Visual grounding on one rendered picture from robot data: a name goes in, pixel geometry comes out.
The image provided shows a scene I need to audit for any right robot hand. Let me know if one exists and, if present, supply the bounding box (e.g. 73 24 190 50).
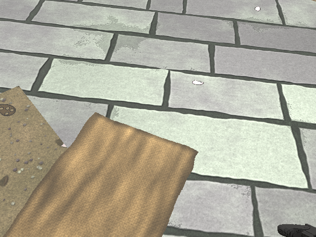
277 223 316 237

